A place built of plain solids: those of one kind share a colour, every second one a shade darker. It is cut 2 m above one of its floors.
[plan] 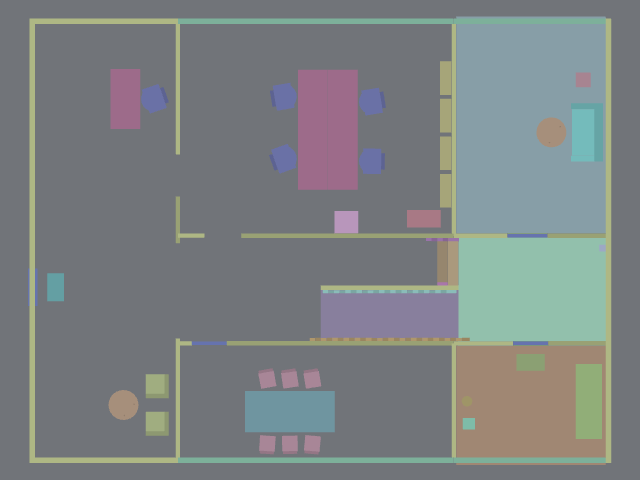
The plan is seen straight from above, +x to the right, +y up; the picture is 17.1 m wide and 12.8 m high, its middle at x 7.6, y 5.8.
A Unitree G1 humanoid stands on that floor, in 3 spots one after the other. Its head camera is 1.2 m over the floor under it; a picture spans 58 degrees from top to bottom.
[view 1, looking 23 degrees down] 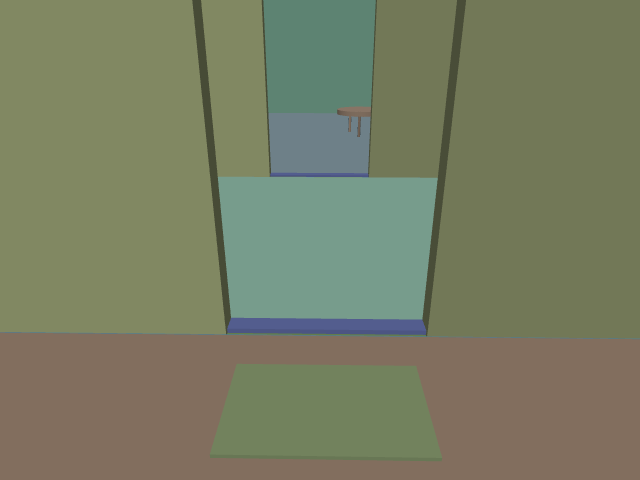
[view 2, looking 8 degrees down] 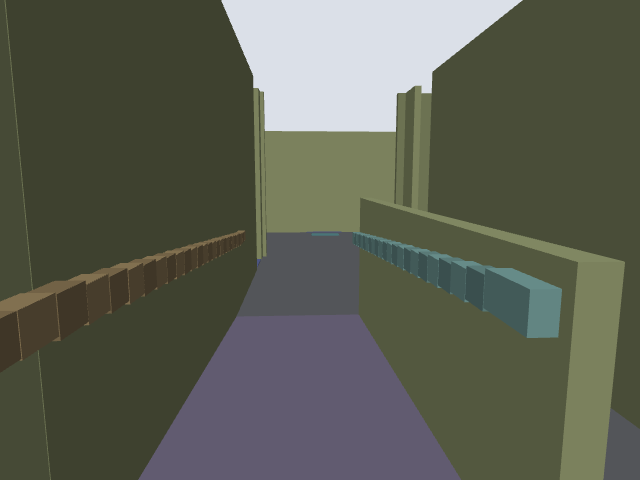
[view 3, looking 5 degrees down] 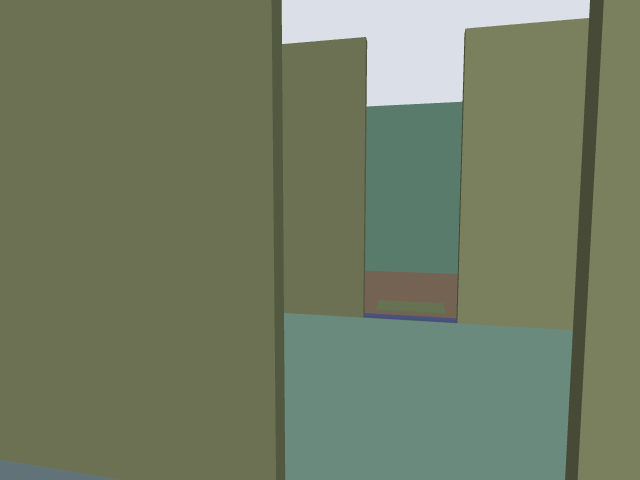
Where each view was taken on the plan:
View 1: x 13.22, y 1.30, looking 91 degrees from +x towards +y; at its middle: split_corridor_level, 3.07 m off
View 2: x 12.29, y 3.79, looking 177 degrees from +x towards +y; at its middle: ground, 10.82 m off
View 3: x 13.13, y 7.51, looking -77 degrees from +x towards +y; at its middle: wall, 4.54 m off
